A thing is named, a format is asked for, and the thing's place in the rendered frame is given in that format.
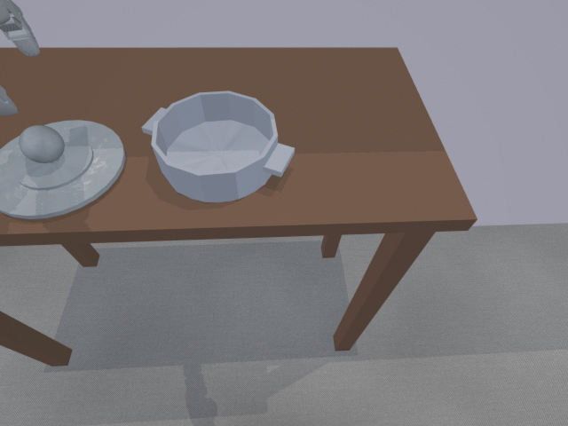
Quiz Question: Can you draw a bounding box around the knob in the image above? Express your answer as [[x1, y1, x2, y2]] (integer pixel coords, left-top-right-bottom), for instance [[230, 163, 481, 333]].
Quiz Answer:
[[19, 125, 65, 163]]

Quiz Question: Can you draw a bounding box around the pot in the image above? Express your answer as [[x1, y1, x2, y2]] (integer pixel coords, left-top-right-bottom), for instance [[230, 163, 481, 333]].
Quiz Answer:
[[141, 91, 295, 203]]

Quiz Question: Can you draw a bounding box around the lid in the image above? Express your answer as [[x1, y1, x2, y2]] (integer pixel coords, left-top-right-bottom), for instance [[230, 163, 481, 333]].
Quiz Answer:
[[0, 120, 125, 219]]

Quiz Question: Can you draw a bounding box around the table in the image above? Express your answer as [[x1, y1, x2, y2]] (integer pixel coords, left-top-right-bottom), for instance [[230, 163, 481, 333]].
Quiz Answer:
[[0, 47, 477, 367]]

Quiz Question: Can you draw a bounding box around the left robot hand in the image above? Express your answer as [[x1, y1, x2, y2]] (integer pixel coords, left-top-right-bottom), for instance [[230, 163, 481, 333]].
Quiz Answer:
[[0, 0, 40, 115]]

